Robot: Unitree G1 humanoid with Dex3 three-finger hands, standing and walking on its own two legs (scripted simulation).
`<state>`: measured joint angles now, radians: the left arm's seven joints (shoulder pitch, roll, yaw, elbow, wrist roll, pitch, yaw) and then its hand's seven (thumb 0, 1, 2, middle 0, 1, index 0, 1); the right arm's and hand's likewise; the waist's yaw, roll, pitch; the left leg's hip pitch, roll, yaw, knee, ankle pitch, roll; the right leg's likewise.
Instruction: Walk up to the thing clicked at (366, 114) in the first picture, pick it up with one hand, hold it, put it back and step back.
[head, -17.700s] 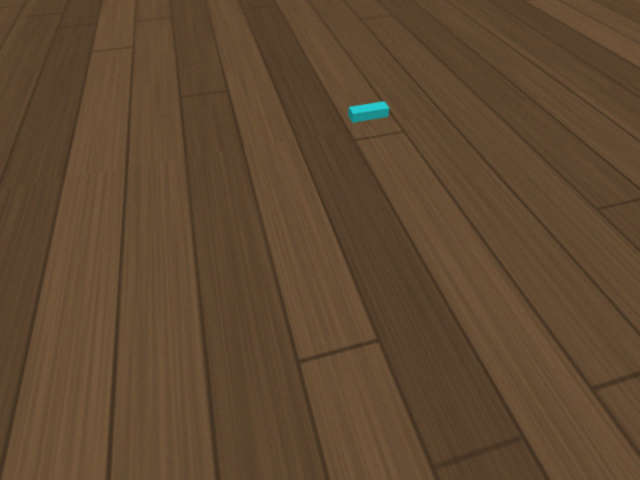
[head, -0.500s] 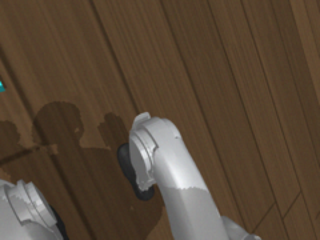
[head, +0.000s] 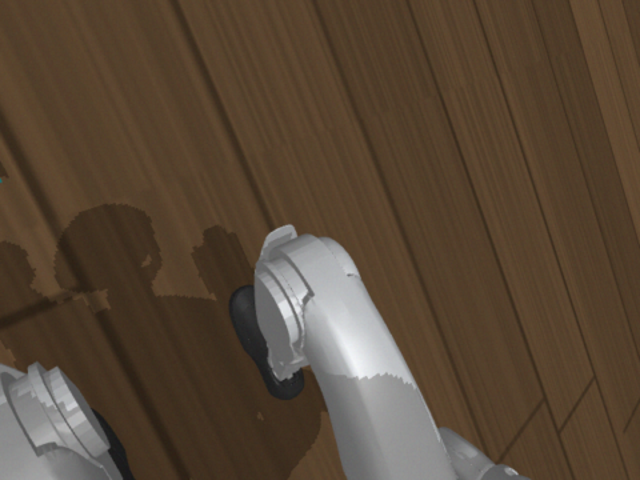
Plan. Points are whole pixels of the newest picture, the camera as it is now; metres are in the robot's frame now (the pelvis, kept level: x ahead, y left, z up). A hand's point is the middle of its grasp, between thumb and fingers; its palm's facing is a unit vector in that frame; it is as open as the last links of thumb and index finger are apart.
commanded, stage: close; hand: left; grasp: from above
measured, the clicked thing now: out of the picture +0.51 +0.26 -0.29
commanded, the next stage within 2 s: settle in 0.50 s
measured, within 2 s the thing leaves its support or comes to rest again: leaves its support in 0.96 s
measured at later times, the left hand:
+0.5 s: hand out of the picture +0.50 +0.26 -0.25, palm faces -0.43 -0.11 -0.90, open 10.8 cm
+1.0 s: hand out of the picture +0.50 +0.28 -0.24, palm faces -0.40 -0.11 -0.91, open 10.6 cm
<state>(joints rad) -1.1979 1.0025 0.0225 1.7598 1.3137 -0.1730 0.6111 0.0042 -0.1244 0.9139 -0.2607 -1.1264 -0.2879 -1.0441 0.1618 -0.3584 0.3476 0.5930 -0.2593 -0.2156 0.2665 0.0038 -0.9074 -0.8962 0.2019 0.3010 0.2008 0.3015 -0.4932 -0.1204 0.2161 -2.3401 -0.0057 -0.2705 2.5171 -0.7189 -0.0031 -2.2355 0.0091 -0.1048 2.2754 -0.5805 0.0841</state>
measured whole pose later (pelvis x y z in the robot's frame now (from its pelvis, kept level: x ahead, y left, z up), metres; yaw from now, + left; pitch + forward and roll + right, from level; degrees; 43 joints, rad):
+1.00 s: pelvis +0.00 +0.00 +0.01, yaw +0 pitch +31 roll -16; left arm -1.13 0.96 0.10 1.56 1.32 -0.14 0.51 -0.01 -0.06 0.53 -0.60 -0.75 -0.62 -0.66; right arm 0.22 -0.36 0.27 0.58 -0.24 -0.16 0.24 0.00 -0.92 -0.90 0.20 0.30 0.20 0.30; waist -0.45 -0.09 0.18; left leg -2.36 -0.01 -0.25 2.49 -0.71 0.00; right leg -2.25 -0.01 -0.10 2.26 -0.58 0.06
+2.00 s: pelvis +0.00 -0.01 +0.07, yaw +9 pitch +36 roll -7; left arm -0.92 0.62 -0.04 1.12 1.13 -0.10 0.12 -0.02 -0.03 0.46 -0.69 -0.56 -0.69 -0.51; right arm 0.23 -0.31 0.02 0.63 -0.06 0.06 0.11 0.01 -0.91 -0.90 0.21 0.30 0.20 0.30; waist -0.24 0.06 -0.10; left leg -2.20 -0.01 -0.12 2.23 -0.67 -0.01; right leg -2.17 -0.05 0.00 2.13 -0.59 0.06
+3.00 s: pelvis +0.04 -0.01 +0.37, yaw +12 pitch +15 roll -1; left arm -0.36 0.40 -0.18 0.83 1.03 -0.04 0.11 -0.02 -0.05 0.47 -0.75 -0.48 -0.72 -0.50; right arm 0.24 -0.25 -0.04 0.73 0.04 0.03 -0.07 0.01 -0.91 -0.90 0.20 0.30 0.20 0.30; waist -0.08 0.03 -0.13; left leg -0.93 0.05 -0.02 1.15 -0.48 -0.02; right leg -0.94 -0.04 0.00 1.10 -0.41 0.04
